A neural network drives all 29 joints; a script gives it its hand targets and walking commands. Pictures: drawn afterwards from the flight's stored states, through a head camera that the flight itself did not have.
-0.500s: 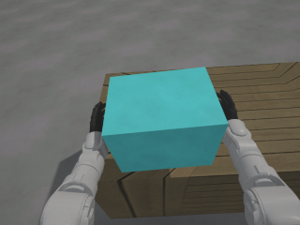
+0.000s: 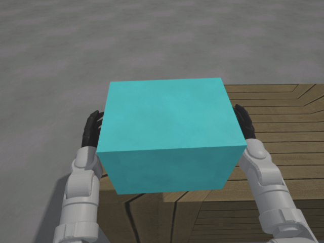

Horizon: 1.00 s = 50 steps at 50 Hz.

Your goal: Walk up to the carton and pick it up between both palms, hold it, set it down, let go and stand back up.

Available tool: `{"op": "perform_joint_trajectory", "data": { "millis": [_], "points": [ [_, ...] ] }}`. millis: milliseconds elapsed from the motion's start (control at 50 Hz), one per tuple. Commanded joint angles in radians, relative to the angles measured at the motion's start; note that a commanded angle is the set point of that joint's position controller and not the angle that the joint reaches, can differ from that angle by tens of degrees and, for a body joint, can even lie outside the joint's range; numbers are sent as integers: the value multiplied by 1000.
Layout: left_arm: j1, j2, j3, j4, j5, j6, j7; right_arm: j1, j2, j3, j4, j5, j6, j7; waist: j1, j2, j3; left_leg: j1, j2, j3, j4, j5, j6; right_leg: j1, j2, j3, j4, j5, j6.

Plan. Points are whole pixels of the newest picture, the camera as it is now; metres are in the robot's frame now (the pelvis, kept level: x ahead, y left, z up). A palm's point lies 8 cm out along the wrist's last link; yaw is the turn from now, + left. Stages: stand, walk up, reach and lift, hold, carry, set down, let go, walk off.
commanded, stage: reach and lift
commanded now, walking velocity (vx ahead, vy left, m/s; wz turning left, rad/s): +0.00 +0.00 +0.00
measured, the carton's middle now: (168, 137) +0.37 -0.01 +0.08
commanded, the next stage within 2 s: hold in 1.18 s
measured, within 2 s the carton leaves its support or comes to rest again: neither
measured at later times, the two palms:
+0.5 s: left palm (96, 136) +0.34 +0.16 +0.14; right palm (257, 138) +0.32 -0.22 +0.12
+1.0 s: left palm (86, 134) +0.33 +0.18 +0.15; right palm (250, 131) +0.32 -0.20 +0.14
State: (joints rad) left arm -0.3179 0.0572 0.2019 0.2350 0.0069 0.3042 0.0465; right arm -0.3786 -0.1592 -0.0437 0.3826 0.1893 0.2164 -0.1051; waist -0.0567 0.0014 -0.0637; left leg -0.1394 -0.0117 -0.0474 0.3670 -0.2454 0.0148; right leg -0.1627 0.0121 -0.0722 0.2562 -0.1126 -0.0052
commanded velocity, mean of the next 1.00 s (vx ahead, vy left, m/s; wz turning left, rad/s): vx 0.00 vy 0.00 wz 0.00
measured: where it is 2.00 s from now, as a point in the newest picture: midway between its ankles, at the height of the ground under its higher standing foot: outside the picture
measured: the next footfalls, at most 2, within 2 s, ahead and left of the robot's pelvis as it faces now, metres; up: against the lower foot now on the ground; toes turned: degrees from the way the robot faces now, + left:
none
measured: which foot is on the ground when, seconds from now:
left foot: down 0.00-1.00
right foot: down 0.00-1.00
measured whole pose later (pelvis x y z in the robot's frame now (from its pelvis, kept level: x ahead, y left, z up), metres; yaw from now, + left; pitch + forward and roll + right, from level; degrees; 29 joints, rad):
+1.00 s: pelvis -0.01 +0.00 +0.00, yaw +1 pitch -3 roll -1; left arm -0.41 0.04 0.28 0.12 0.12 0.52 -0.03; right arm -0.44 -0.12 -0.08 0.34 0.17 0.33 -0.11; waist -0.08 -0.02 -0.03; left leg -0.06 -0.02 -0.06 0.33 -0.21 0.01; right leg -0.09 0.01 -0.08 0.23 -0.09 -0.01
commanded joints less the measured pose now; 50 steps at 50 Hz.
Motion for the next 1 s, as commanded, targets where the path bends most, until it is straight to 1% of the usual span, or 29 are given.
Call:
{"op": "perform_joint_trajectory", "data": {
  "millis": [0,80,100,140,200,220,260,300,320,380,420,440,460,480,520,540,560,580,620,640,720,740,780,800,840,860,900,940,980],
  "points": [
    [-681,-531,-600,-300,-53,14,-158,-619,511,413,-318,45,-40,147,-40,68,-411,45,-22,-20,-8,552,-104,298,39,58,67,432,-4],
    [-710,-545,-571,-264,-37,58,-166,-673,484,346,-282,9,-38,173,-40,74,-361,59,-14,-11,-42,450,-109,232,44,32,29,263,-28],
    [-718,-545,-559,-248,-33,68,-164,-694,476,330,-273,5,-39,183,-36,88,-353,61,-13,-8,-55,408,-108,211,44,28,22,212,-33],
    [-733,-540,-519,-196,-14,85,-168,-743,473,302,-244,-11,-39,200,-18,69,-303,30,-7,-1,-80,316,-94,197,40,24,12,132,-38],
    [-755,-543,-476,-136,-2,105,-169,-811,470,277,-214,-28,-49,223,3,43,-321,6,-1,6,-106,250,-75,209,36,20,12,97,-41],
    [-772,-549,-470,-110,-4,107,-169,-848,480,263,-218,-29,-54,230,5,43,-323,-10,-2,7,-122,203,-67,207,34,22,9,77,-40],
    [-800,-557,-452,-79,-8,106,-168,-889,486,251,-195,-45,-61,244,12,11,-317,-52,5,8,-148,128,-54,208,32,20,11,43,-44],
    [-815,-560,-426,-41,-2,105,-163,-933,490,240,-185,-63,-72,256,31,-1,-341,-70,4,16,-158,93,-36,224,26,24,16,31,-39],
    [-818,-564,-417,-21,3,104,-162,-936,498,231,-170,-73,-74,261,31,-7,-345,-75,1,22,-161,71,-30,226,23,25,14,22,-38],
    [-799,-554,-389,6,20,108,-162,-930,507,236,-141,-70,-77,266,47,-16,-361,-78,-1,30,-154,104,-25,255,24,33,13,38,-36],
    [-817,-556,-395,-5,6,96,-164,-953,526,236,-154,-69,-84,266,44,-29,-410,-85,-6,35,-152,93,-18,274,22,34,17,43,-32],
    [-840,-551,-399,-14,5,91,-162,-941,538,241,-131,-73,-81,264,46,-39,-401,-87,-7,38,-148,101,-16,278,23,36,16,53,-28],
    [-823,-555,-392,4,8,92,-162,-956,536,248,-156,-74,-82,261,49,-45,-407,-93,-11,42,-147,97,-12,290,20,41,16,56,-23],
    [-838,-550,-399,-8,1,87,-164,-946,549,241,-143,-75,-82,257,39,-41,-430,-88,-17,43,-140,101,-11,293,17,42,18,72,-19],
    [-836,-558,-418,-35,-8,86,-165,-943,560,261,-171,-57,-82,246,34,-25,-445,-90,-25,41,-124,150,-18,317,14,48,26,127,-17],
    [-843,-543,-424,-63,-15,85,-165,-910,569,275,-155,-51,-73,238,26,-35,-457,-80,-30,44,-116,180,-17,339,12,53,27,174,-10],
    [-834,-530,-420,-62,-9,88,-169,-906,578,294,-160,-40,-66,229,29,-47,-446,-94,-35,42,-111,193,-15,363,10,59,32,210,0],
    [-830,-525,-416,-67,-4,94,-174,-901,582,299,-163,-30,-58,218,25,-38,-429,-104,-42,45,-112,188,-14,382,6,61,34,229,7],
    [-830,-521,-438,-110,-16,95,-181,-893,602,324,-211,-10,-49,196,12,-32,-461,-114,-51,41,-100,231,-16,430,1,72,52,321,18],
    [-824,-520,-440,-132,-13,97,-183,-887,602,337,-233,0,-44,187,15,-27,-473,-118,-56,38,-93,245,-20,447,2,74,58,346,22],
    [-779,-490,-428,-170,-2,113,-204,-824,596,357,-263,23,-12,150,-9,-30,-424,-121,-66,29,-91,281,-25,500,-6,78,67,456,41],
    [-775,-488,-426,-187,1,115,-210,-818,589,365,-287,25,-9,143,-17,-37,-435,-120,-65,26,-87,293,-27,506,-7,76,74,478,45],
    [-769,-491,-453,-247,-15,120,-215,-801,589,388,-336,50,-1,133,-24,-14,-452,-92,-64,18,-77,347,-40,513,-3,73,80,526,42],
    [-761,-491,-460,-265,-18,125,-216,-794,589,401,-363,52,3,127,-25,-21,-473,-77,-69,15,-67,369,-44,529,1,69,85,551,46],
    [-753,-476,-466,-282,-25,132,-220,-758,570,402,-358,59,19,121,-42,-13,-451,-58,-65,5,-66,382,-54,507,5,62,85,560,44],
    [-737,-473,-463,-288,-17,140,-222,-749,558,405,-363,61,25,120,-39,-10,-434,-43,-64,8,-66,385,-57,496,7,59,81,552,44],
    [-720,-469,-468,-291,0,160,-224,-733,534,402,-359,68,39,125,-38,11,-382,-27,-59,11,-69,395,-71,460,15,51,68,492,34],
    [-710,-468,-463,-305,-3,179,-230,-731,512,392,-368,71,49,132,-46,9,-375,-5,-54,7,-66,400,-79,433,24,41,58,447,21],
    [-732,-474,-478,-320,-10,187,-225,-756,498,388,-379,77,52,144,-40,25,-369,7,-45,10,-71,388,-83,389,28,34,48,370,9]
  ]
}}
